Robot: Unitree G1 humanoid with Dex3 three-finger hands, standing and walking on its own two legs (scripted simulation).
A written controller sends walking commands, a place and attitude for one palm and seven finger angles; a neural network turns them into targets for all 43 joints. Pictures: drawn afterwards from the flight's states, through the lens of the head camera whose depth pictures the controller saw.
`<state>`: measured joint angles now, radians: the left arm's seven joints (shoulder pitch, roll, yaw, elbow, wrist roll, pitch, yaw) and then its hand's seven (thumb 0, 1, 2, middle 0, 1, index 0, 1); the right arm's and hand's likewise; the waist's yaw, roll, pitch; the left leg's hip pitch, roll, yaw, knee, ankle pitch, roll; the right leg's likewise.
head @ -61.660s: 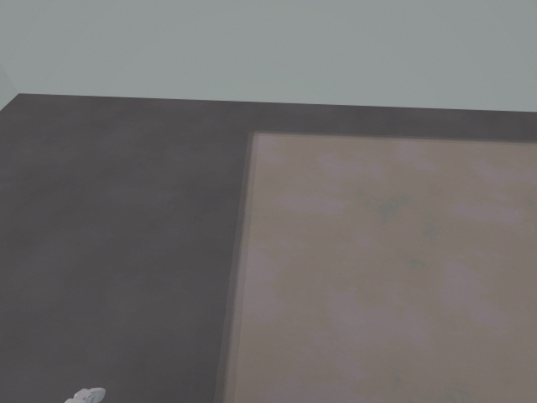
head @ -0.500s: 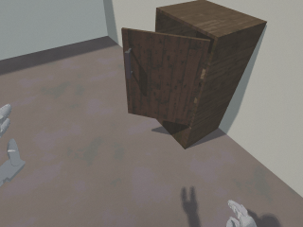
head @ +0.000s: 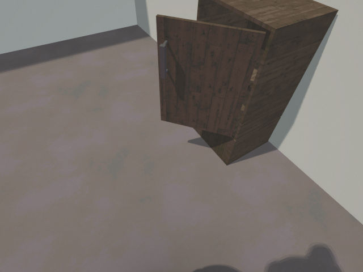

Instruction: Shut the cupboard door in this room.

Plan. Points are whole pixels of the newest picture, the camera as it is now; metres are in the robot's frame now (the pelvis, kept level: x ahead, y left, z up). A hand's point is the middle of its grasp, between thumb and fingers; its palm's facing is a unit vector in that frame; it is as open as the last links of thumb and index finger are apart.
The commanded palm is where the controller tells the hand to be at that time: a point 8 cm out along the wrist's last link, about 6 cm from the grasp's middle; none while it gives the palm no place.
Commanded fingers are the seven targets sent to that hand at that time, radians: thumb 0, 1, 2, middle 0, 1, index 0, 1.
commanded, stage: let the arm hang, fingers relaxed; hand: left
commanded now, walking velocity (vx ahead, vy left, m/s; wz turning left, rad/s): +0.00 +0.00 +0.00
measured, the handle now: (164, 59) +0.95 +0.14 -0.05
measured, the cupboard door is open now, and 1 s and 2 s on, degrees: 41 41 41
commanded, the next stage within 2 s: look to check the result in 0.58 s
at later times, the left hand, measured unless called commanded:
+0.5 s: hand out of the picture -0.02 +0.15 -0.18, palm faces +0.03 -0.99 -0.14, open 7.4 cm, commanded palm none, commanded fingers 0.00 0.90 0.90 -0.20 -0.30 -0.20 -0.30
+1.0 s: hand out of the picture -0.03 +0.15 -0.17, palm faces +0.02 -0.98 -0.18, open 7.4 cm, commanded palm none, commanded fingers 0.00 0.90 0.90 -0.20 -0.30 -0.20 -0.30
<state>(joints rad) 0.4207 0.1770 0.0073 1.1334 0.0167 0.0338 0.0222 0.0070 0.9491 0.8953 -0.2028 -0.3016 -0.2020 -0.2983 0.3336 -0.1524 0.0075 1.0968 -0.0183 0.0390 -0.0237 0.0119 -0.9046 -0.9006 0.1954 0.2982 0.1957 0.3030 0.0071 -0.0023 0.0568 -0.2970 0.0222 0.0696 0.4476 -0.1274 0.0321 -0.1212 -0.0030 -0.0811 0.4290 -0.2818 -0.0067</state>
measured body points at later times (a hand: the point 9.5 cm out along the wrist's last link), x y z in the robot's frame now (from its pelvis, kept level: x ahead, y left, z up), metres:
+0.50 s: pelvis +0.00 +0.00 +0.00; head -0.01 +0.00 +0.45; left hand -0.02 +0.20 -0.16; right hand -0.03 -0.21 -0.16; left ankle +0.07 +0.10 -0.74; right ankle -0.03 -0.11 -0.74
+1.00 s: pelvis +0.01 -0.01 +0.00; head +0.02 -0.01 +0.45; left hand -0.03 +0.20 -0.16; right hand -0.01 -0.22 -0.16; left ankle +0.07 +0.10 -0.74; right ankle -0.03 -0.11 -0.74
